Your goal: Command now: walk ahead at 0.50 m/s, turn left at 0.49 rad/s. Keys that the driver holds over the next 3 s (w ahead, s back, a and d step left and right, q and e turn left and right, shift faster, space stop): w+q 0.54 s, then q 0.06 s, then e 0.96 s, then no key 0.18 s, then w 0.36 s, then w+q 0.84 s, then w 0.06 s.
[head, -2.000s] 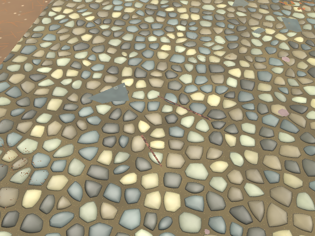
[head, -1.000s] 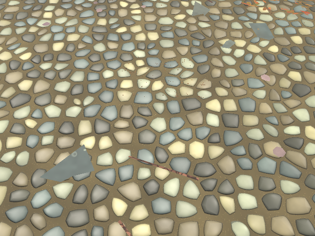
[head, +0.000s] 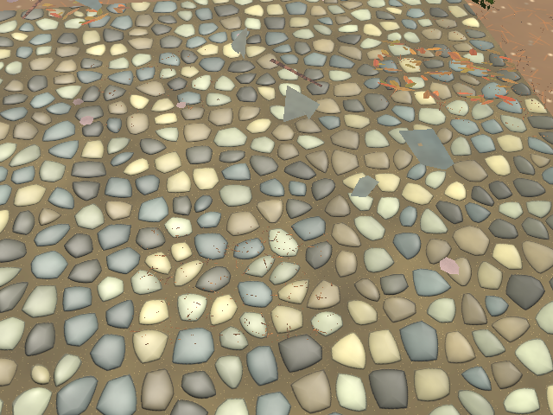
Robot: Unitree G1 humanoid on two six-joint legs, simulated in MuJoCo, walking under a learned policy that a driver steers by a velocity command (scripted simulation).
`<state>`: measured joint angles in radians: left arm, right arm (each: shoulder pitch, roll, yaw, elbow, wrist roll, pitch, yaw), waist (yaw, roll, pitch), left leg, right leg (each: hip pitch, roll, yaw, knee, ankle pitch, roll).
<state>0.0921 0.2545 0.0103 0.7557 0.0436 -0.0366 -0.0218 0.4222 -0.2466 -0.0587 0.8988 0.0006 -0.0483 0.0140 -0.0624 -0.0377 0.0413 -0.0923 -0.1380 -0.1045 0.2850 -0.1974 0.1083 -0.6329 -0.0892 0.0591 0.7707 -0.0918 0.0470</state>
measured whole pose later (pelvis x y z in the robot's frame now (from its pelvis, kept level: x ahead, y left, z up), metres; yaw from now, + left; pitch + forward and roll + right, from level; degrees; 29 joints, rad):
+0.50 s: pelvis +0.26 -0.03 +0.00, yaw +18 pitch +1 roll -1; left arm 0.38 0.26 0.04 0.84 0.02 -0.09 0.00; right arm 0.16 -0.31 -0.07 0.74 -0.04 0.01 0.07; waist 0.04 0.06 0.02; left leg -0.66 0.05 -0.02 0.98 -0.14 0.02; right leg -0.06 0.01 -0.16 0.26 -0.23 -0.03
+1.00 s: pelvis +0.40 +0.06 +0.00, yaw +18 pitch +0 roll -1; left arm 0.27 0.24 0.06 0.87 0.03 0.05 0.00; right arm 0.20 -0.20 -0.01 0.82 -0.02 -0.03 -0.03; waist 0.02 -0.03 0.07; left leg -0.24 0.00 0.17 0.38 -0.14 0.09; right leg -0.50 -0.04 -0.01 0.98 -0.33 0.02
